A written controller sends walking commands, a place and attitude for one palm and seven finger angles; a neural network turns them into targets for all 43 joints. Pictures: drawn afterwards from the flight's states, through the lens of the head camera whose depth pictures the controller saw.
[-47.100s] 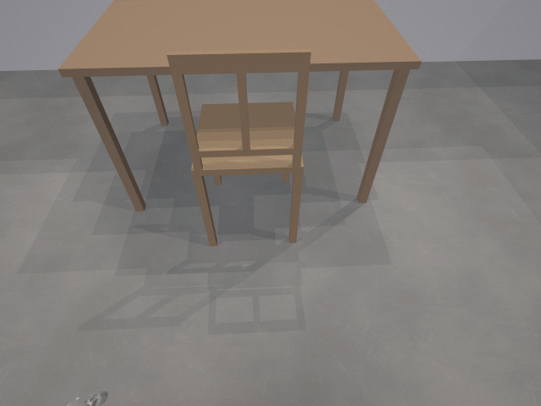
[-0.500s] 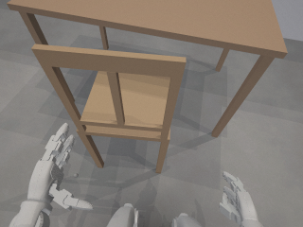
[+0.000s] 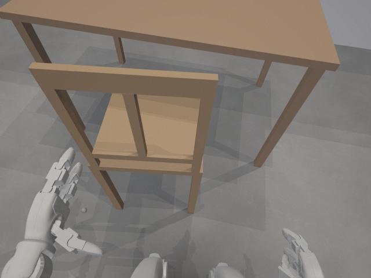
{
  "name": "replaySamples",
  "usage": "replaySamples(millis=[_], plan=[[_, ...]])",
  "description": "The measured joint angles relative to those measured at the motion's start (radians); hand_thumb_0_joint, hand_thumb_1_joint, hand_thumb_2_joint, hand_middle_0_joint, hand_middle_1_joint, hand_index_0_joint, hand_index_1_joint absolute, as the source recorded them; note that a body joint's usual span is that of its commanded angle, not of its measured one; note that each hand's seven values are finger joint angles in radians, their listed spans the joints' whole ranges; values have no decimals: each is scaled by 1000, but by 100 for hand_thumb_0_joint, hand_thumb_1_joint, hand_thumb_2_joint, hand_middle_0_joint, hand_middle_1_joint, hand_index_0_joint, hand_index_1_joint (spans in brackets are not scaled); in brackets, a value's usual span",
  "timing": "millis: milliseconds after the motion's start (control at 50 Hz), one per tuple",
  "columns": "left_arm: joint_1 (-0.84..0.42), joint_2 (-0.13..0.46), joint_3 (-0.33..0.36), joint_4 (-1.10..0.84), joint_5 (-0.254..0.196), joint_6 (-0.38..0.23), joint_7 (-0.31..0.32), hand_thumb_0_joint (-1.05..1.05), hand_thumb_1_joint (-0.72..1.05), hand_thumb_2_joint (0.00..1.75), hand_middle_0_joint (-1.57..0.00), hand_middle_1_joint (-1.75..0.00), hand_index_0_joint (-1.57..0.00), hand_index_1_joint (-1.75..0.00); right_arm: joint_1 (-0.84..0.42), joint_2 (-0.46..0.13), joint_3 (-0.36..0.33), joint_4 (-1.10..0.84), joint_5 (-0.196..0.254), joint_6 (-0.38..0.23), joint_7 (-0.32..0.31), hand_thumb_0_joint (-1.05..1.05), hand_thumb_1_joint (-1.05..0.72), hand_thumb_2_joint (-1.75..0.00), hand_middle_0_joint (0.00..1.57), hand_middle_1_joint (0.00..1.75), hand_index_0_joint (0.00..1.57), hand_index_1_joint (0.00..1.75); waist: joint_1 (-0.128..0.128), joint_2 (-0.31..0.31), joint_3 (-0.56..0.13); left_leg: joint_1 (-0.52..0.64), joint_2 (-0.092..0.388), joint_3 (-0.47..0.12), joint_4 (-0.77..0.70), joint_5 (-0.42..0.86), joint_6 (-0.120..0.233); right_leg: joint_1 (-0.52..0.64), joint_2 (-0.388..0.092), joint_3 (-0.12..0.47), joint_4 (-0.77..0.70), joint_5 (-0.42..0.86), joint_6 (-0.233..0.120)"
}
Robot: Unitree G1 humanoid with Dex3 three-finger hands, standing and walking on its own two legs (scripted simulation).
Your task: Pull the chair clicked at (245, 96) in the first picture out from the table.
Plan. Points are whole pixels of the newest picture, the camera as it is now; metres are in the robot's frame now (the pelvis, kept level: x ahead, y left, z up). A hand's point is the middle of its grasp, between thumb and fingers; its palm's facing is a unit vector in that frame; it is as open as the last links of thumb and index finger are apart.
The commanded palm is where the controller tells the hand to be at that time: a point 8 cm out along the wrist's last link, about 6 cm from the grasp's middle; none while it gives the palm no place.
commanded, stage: raise the hand toward the chair's back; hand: left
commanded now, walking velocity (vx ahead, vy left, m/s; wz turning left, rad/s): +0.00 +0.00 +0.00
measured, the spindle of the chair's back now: (137, 128) +0.48 +0.15 -0.01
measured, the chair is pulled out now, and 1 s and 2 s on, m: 0.16 0.16 0.16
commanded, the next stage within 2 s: aim the fingers beside a spindle in 0.26 s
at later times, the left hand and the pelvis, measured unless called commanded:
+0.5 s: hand (92, 210) +0.24 +0.19 +0.04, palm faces -0.01 -1.00 -0.05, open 16.9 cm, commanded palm +0.23 +0.24 +0.04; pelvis +0.00 -0.01 +0.00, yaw +0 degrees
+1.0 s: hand (111, 198) +0.27 +0.17 +0.02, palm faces -0.03 -1.00 -0.04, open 16.9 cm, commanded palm +0.26 +0.22 +0.02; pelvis -0.01 -0.02 -0.02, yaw +0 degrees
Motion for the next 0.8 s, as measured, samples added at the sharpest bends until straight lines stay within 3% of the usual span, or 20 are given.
replaySamples(millis=[440, 800], plan=[[-14, -10, -6, 23, -3, -23, -9, -1, -50, 30, -6, -8, -6, -8, -31, 13, 14, 1, -1, -4, -4, 1, -90, -90, 21, 30, 21, 30, 14, 6, -3, -11, 4, -11, 11, -2, -16, -13, 4, -10, 20, -12, -17], [-83, -26, -31, 74, 20, -50, 22, -1, -50, 30, -6, -8, -6, -8, -30, 6, 3, 14, -8, 11, 6, 1, -90, -90, 21, 30, 21, 30, 3, -1, -10, -64, 10, -9, 53, -15, -25, -74, 8, -7, 74, -30, -27]])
